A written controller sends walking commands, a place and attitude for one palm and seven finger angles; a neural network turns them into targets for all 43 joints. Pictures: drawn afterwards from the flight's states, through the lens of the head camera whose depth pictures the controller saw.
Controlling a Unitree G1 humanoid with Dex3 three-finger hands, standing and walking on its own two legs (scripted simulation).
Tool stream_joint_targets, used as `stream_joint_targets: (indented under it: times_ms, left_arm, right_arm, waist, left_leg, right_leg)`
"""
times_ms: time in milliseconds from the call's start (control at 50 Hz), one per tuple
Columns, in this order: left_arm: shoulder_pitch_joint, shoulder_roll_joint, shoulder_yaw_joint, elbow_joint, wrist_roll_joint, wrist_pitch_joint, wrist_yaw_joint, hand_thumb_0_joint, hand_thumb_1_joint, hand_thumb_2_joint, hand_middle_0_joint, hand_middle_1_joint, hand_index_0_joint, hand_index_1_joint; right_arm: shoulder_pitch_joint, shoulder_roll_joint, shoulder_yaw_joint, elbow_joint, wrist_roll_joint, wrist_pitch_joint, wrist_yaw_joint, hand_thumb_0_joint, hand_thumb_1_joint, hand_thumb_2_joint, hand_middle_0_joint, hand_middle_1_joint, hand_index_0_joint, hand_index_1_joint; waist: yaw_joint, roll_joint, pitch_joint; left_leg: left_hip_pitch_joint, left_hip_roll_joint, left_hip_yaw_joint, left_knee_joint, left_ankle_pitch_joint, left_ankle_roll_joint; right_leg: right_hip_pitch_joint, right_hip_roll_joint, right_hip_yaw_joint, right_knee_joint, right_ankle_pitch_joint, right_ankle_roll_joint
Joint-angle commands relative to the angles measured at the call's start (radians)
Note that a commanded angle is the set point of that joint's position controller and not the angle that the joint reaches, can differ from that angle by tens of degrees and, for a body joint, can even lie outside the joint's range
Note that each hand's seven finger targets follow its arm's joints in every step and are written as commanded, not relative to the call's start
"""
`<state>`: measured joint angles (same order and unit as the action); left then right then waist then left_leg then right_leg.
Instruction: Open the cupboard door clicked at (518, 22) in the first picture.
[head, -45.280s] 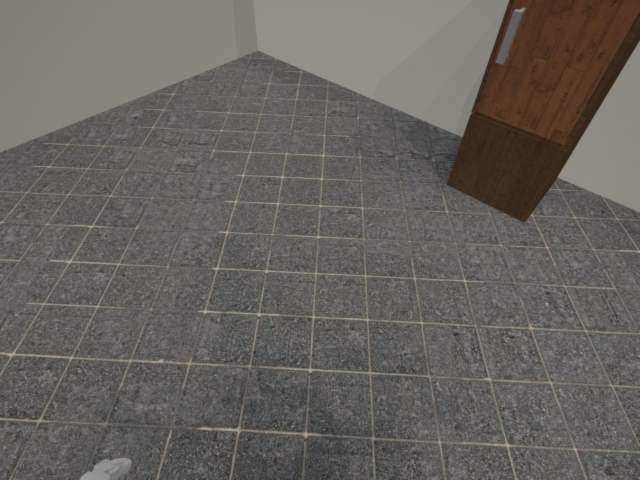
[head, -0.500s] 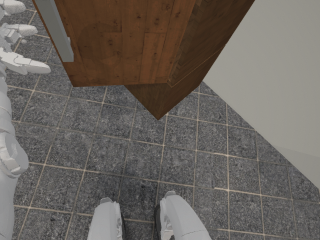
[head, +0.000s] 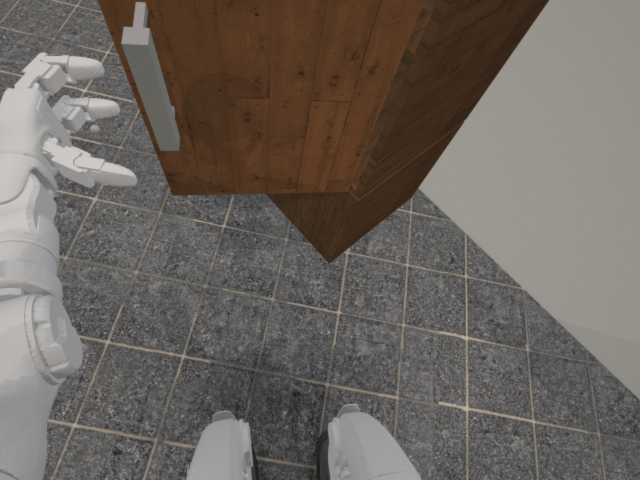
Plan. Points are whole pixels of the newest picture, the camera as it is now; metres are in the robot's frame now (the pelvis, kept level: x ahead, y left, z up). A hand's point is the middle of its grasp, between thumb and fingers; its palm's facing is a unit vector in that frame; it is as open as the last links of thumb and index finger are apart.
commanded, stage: move the hooked fingers beside the handle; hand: left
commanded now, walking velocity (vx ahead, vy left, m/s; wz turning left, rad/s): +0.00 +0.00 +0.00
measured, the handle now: (156, 84) +0.59 +0.16 +0.06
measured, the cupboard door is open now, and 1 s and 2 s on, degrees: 55 55 55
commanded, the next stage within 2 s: slide the fingers in behind the handle in 0.26 s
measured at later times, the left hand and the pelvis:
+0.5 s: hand (100, 122) +0.53 +0.22 +0.06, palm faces +0.01 -1.00 +0.00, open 14.0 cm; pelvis -0.01 -0.01 -0.01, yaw +0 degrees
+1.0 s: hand (133, 124) +0.53 +0.18 +0.05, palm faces +0.01 -1.00 -0.01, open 14.0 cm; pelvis -0.01 -0.01 -0.01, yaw +0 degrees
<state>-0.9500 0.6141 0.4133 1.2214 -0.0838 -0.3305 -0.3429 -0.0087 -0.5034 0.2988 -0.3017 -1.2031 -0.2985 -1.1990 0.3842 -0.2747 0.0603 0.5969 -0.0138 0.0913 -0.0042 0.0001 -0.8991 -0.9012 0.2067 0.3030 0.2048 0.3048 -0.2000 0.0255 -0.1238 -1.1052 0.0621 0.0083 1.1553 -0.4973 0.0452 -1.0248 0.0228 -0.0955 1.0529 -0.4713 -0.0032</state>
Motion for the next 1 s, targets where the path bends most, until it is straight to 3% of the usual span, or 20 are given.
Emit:
stream_joint_targets:
  times_ms: [0,20,60,100,160,180,220,300,340,360,460,540,580,600,660,700,740,900,920,980]
  left_arm:
    - [-0.471,0.282,0.065,-0.238,-0.009,-0.128,0.037,0.000,-0.500,0.300,-0.300,-1.200,-0.300,-1.200]
    - [-0.482,0.318,0.089,-0.264,0.000,-0.151,0.046,0.000,-0.500,0.300,-0.300,-1.200,-0.300,-1.200]
    - [-0.507,0.315,0.087,-0.299,0.008,-0.183,0.056,0.000,-0.500,0.300,-0.300,-1.200,-0.300,-1.200]
    - [-0.469,0.323,0.096,-0.264,0.009,-0.181,0.053,0.000,-0.500,0.300,-0.300,-1.200,-0.300,-1.200]
    - [-0.453,0.297,0.056,-0.170,0.011,-0.124,0.025,0.000,-0.500,0.300,-0.300,-1.200,-0.300,-1.200]
    - [-0.447,0.317,0.062,-0.148,0.016,-0.104,0.019,0.000,-0.500,0.300,-0.300,-1.200,-0.300,-1.200]
    - [-0.466,0.330,0.069,-0.174,0.009,-0.092,0.006,0.000,-0.500,0.300,-0.300,-1.200,-0.300,-1.200]
    - [-0.491,0.301,0.064,-0.239,-0.021,-0.117,-0.010,0.000,-0.500,0.300,-0.300,-1.200,-0.300,-1.200]
    - [-0.496,0.334,0.086,-0.219,-0.023,-0.121,-0.010,0.000,-0.500,0.300,-0.300,-1.200,-0.300,-1.200]
    - [-0.505,0.298,0.055,-0.200,-0.024,-0.115,-0.010,0.000,-0.500,0.300,-0.300,-1.200,-0.300,-1.200]
    - [-0.457,0.301,0.060,-0.171,-0.007,-0.085,0.003,0.000,-0.500,0.300,-0.300,-1.200,-0.300,-1.200]
    - [-0.468,0.278,0.048,-0.230,-0.004,-0.096,0.024,0.000,-0.500,0.300,-0.300,-1.200,-0.300,-1.200]
    - [-0.472,0.252,0.039,-0.252,-0.011,-0.104,0.035,0.000,-0.500,0.300,-0.300,-1.200,-0.300,-1.200]
    - [-0.462,0.272,0.067,-0.245,-0.012,-0.109,0.045,0.000,-0.500,0.300,-0.300,-1.200,-0.300,-1.200]
    - [-0.503,0.234,0.035,-0.242,-0.004,-0.113,0.067,0.000,-0.500,0.300,-0.300,-1.200,-0.300,-1.200]
    - [-0.498,0.255,0.057,-0.250,0.003,-0.123,0.083,0.000,-0.500,0.300,-0.300,-1.200,-0.300,-1.200]
    - [-0.495,0.223,0.029,-0.241,0.013,-0.125,0.092,0.000,-0.500,0.300,-0.300,-1.200,-0.300,-1.200]
    - [-0.472,0.184,0.020,-0.210,0.006,-0.123,0.104,0.000,-0.500,0.300,-0.300,-1.200,-0.300,-1.200]
    - [-0.472,0.207,0.037,-0.214,0.008,-0.125,0.107,0.000,-0.500,0.300,-0.300,-1.200,-0.300,-1.200]
    - [-0.479,0.175,0.018,-0.254,0.008,-0.140,0.114,0.000,-0.500,0.300,-0.300,-1.200,-0.300,-1.200]
  right_arm:
    - [0.196,-0.197,-0.072,-0.024,-0.010,-0.017,-0.013,0.000,-0.900,-0.900,0.200,0.300,0.200,0.300]
    - [0.194,-0.198,-0.074,-0.026,-0.014,-0.019,-0.012,0.000,-0.900,-0.900,0.200,0.300,0.200,0.300]
    - [0.186,-0.195,-0.075,-0.025,-0.016,-0.022,-0.006,0.000,-0.900,-0.900,0.200,0.300,0.200,0.300]
    - [0.187,-0.198,-0.075,-0.026,-0.014,-0.019,-0.005,0.000,-0.900,-0.900,0.200,0.300,0.200,0.300]
    - [0.178,-0.201,-0.067,-0.026,-0.002,-0.009,-0.009,0.000,-0.900,-0.900,0.200,0.300,0.200,0.300]
    - [0.178,-0.205,-0.066,-0.027,0.001,-0.005,-0.013,0.000,-0.900,-0.900,0.200,0.300,0.200,0.300]
    - [0.186,-0.208,-0.065,-0.027,0.001,-0.007,-0.019,0.000,-0.900,-0.900,0.200,0.300,0.200,0.300]
    - [0.192,-0.201,-0.068,-0.020,-0.003,-0.018,-0.020,0.000,-0.900,-0.900,0.200,0.300,0.200,0.300]
    - [0.195,-0.204,-0.066,-0.007,-0.003,-0.017,-0.022,0.000,-0.900,-0.900,0.200,0.300,0.200,0.300]
    - [0.192,-0.200,-0.065,-0.006,-0.001,-0.020,-0.020,0.000,-0.900,-0.900,0.200,0.300,0.200,0.300]
    - [0.206,-0.200,-0.065,-0.006,-0.004,-0.022,-0.018,0.000,-0.900,-0.900,0.200,0.300,0.200,0.300]
    - [0.207,-0.194,-0.068,-0.010,-0.007,-0.021,-0.012,0.000,-0.900,-0.900,0.200,0.300,0.200,0.300]
    - [0.205,-0.191,-0.071,-0.011,-0.007,-0.024,-0.006,0.000,-0.900,-0.900,0.200,0.300,0.200,0.300]
    - [0.213,-0.195,-0.073,-0.010,-0.009,-0.024,-0.008,0.000,-0.900,-0.900,0.200,0.300,0.200,0.300]
    - [0.205,-0.191,-0.073,-0.003,-0.009,-0.026,-0.005,0.000,-0.900,-0.900,0.200,0.300,0.200,0.300]
    - [0.211,-0.194,-0.074,-0.007,-0.013,-0.027,-0.005,0.000,-0.900,-0.900,0.200,0.300,0.200,0.300]
    - [0.207,-0.188,-0.073,-0.005,-0.013,-0.027,-0.001,0.000,-0.900,-0.900,0.200,0.300,0.200,0.300]
    - [0.207,-0.185,-0.074,-0.013,-0.014,-0.026,0.004,0.000,-0.900,-0.900,0.200,0.300,0.200,0.300]
    - [0.207,-0.188,-0.074,-0.011,-0.015,-0.025,0.004,0.000,-0.900,-0.900,0.200,0.300,0.200,0.300]
    - [0.203,-0.181,-0.079,-0.012,-0.016,-0.027,0.008,0.000,-0.900,-0.900,0.200,0.300,0.200,0.300]
  waist:
    - [-0.021,0.176,-0.433]
    - [-0.005,0.205,-0.488]
    - [0.000,0.256,-0.550]
    - [-0.002,0.228,-0.563]
    - [-0.022,0.176,-0.489]
    - [-0.021,0.175,-0.467]
    - [-0.018,0.193,-0.508]
    - [-0.023,0.202,-0.564]
    - [-0.023,0.184,-0.547]
    - [-0.037,0.173,-0.510]
    - [-0.020,0.183,-0.502]
    - [-0.009,0.243,-0.533]
    - [-0.014,0.217,-0.534]
    - [-0.015,0.187,-0.536]
    - [-0.027,0.199,-0.498]
    - [-0.021,0.198,-0.517]
    - [-0.022,0.204,-0.521]
    - [-0.029,0.157,-0.497]
    - [-0.018,0.162,-0.512]
    - [-0.017,0.174,-0.540]
  left_leg:
    - [0.467,-0.010,-0.100,-0.090,0.423,-0.018]
    - [0.499,-0.009,-0.105,-0.084,0.459,-0.023]
    - [0.544,-0.008,-0.109,-0.072,0.492,-0.031]
    - [0.538,-0.008,-0.110,-0.066,0.512,-0.028]
    - [0.430,-0.014,-0.092,-0.070,0.409,-0.015]
    - [0.406,-0.013,-0.090,-0.074,0.385,-0.014]
    - [0.436,-0.012,-0.095,-0.072,0.408,-0.013]
    - [0.473,-0.010,-0.101,-0.053,0.449,-0.011]
    - [0.444,-0.008,-0.099,-0.053,0.428,-0.011]
    - [0.418,-0.009,-0.097,-0.056,0.393,-0.009]
    - [0.400,-0.011,-0.088,-0.061,0.383,-0.007]
    - [0.469,-0.009,-0.096,-0.067,0.433,-0.017]
    - [0.463,-0.010,-0.093,-0.067,0.430,-0.014]
    - [0.464,-0.008,-0.100,-0.066,0.437,-0.013]
    - [0.452,-0.009,-0.097,-0.073,0.395,-0.014]
    - [0.460,-0.011,-0.098,-0.074,0.405,-0.014]
    - [0.466,-0.012,-0.098,-0.073,0.419,-0.017]
    - [0.424,-0.017,-0.087,-0.072,0.404,-0.012]
    - [0.427,-0.017,-0.088,-0.073,0.410,-0.014]
    - [0.450,-0.018,-0.086,-0.068,0.436,-0.016]
  right_leg:
    - [0.034,0.041,0.038,-0.070,0.251,-0.026]
    - [0.046,0.039,0.041,-0.060,0.266,-0.026]
    - [0.043,0.039,0.043,-0.048,0.276,-0.027]
    - [0.060,0.043,0.042,-0.043,0.295,-0.026]
    - [0.086,0.040,0.050,-0.061,0.271,-0.016]
    - [0.086,0.038,0.050,-0.064,0.260,-0.016]
    - [0.080,0.038,0.048,-0.060,0.271,-0.017]
    - [0.067,0.043,0.050,-0.051,0.294,-0.019]
    - [0.080,0.044,0.053,-0.058,0.284,-0.016]
    - [0.069,0.044,0.053,-0.064,0.261,-0.014]
    - [0.078,0.041,0.052,-0.067,0.259,-0.016]
    - [0.056,0.040,0.046,-0.061,0.274,-0.020]
    - [0.074,0.043,0.046,-0.065,0.281,-0.019]
    - [0.071,0.045,0.043,-0.059,0.282,-0.021]
    - [0.052,0.042,0.044,-0.070,0.250,-0.017]
    - [0.060,0.043,0.044,-0.064,0.256,-0.020]
    - [0.057,0.040,0.043,-0.060,0.266,-0.020]
    - [0.085,0.041,0.047,-0.062,0.284,-0.018]
    - [0.093,0.039,0.047,-0.060,0.287,-0.017]
    - [0.104,0.040,0.050,-0.058,0.312,-0.018]
